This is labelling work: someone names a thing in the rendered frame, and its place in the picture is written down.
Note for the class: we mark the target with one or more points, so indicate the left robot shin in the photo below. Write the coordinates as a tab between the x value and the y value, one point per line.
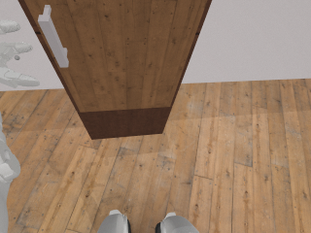
113	212

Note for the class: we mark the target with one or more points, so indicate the right robot shin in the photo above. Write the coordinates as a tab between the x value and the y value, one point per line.
170	214

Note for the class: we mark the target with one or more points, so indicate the robot shin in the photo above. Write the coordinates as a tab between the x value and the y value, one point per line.
113	212
170	214

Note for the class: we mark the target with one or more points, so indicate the handle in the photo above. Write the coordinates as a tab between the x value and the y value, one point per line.
46	24

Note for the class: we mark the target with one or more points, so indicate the left robot hand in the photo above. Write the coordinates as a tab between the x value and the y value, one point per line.
8	76

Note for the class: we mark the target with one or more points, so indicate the left robot upper arm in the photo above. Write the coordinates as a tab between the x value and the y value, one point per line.
9	170

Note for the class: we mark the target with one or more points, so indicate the cupboard door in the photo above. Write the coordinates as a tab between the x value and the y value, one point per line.
123	54

